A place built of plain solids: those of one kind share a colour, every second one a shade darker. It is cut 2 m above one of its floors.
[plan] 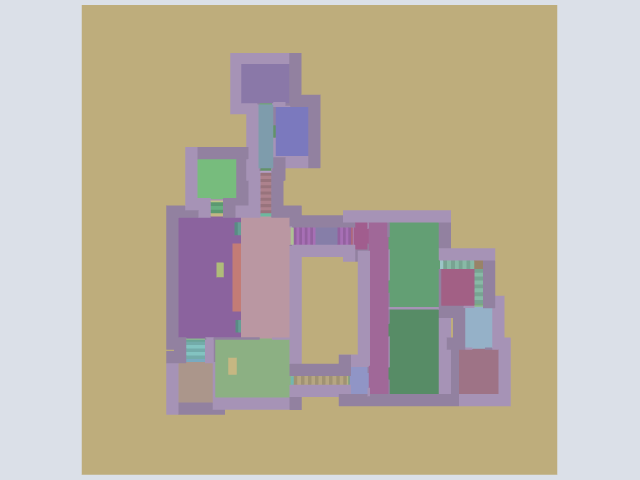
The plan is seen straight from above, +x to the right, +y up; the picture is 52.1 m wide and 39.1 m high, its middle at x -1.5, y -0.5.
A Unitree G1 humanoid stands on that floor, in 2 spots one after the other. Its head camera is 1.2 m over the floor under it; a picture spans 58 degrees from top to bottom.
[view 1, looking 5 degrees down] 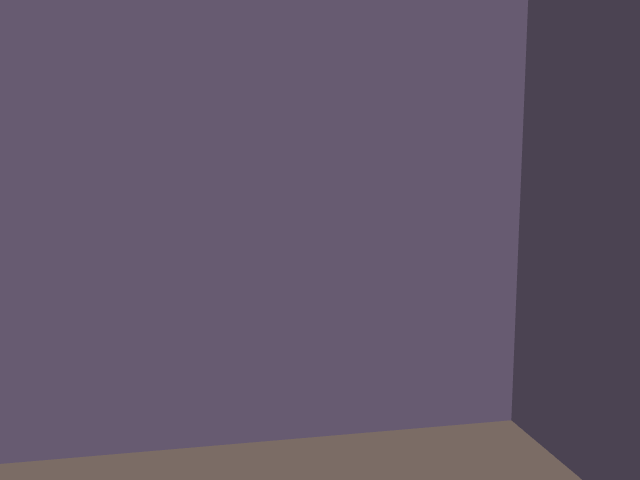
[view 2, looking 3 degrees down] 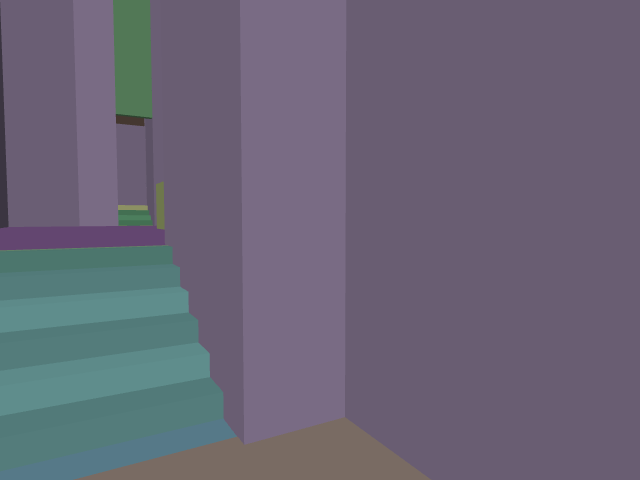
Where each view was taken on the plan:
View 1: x -11.63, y -11.64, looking -99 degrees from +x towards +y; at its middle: wall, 2.14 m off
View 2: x -11.63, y -12.67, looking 60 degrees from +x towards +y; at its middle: wall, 2.46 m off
